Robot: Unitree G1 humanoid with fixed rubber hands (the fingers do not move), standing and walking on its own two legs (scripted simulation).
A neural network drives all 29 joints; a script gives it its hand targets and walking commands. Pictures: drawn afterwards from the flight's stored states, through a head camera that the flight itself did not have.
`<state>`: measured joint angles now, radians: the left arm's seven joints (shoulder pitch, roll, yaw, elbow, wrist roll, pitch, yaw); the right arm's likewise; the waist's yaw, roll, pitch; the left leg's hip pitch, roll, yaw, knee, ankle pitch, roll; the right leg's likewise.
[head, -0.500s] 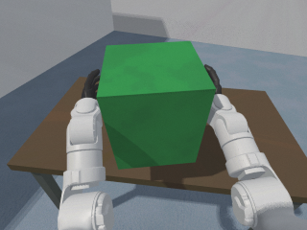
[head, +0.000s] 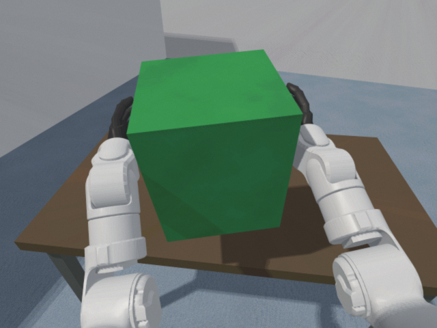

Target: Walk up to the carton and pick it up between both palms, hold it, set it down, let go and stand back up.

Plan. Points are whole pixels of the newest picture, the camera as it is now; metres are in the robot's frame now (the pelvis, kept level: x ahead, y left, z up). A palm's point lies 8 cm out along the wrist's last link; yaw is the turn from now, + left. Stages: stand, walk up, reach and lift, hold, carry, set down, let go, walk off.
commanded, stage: hold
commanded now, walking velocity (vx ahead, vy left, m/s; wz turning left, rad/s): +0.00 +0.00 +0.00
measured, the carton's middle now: (214, 148) +0.37 +0.01 +0.21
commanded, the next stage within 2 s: none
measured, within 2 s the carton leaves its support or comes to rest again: neither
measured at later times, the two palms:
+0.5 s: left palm (122, 136) +0.36 +0.16 +0.24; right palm (302, 119) +0.37 -0.14 +0.26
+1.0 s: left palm (128, 133) +0.36 +0.15 +0.25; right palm (308, 123) +0.37 -0.16 +0.25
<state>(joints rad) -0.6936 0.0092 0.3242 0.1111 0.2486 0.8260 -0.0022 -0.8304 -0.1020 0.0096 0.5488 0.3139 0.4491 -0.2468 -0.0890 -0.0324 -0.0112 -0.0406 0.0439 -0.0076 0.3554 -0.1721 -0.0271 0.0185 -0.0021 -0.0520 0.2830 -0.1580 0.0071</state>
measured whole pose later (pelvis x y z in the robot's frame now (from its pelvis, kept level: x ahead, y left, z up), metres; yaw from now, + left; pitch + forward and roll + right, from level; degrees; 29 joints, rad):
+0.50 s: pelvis +0.00 +0.00 +0.00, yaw +0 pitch -7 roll -1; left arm -0.77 0.02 0.36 0.22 0.26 0.85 -0.02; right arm -0.91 -0.11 -0.02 0.62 0.29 0.52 -0.25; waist -0.09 -0.02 -0.06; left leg -0.07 0.04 -0.02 0.35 -0.16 -0.03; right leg -0.01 0.00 -0.05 0.29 -0.15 0.00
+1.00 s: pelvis +0.00 +0.00 +0.00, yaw +0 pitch -6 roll -1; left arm -0.77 0.02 0.35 0.20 0.25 0.86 -0.02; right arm -0.89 -0.12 -0.01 0.57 0.31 0.55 -0.26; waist -0.09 0.01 -0.06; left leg -0.08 0.04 -0.03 0.35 -0.16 -0.03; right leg -0.02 0.01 -0.04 0.30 -0.16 0.00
